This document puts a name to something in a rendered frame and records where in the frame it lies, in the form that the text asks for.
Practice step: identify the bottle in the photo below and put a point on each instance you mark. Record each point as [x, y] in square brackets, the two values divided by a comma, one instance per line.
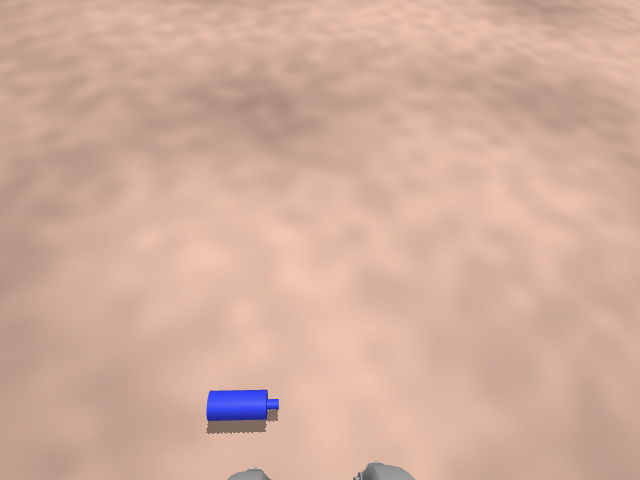
[239, 405]

